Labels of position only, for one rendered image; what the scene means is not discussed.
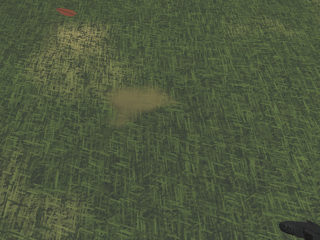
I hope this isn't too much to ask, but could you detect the robot right hand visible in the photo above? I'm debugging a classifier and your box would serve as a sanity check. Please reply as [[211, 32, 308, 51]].
[[279, 220, 320, 240]]

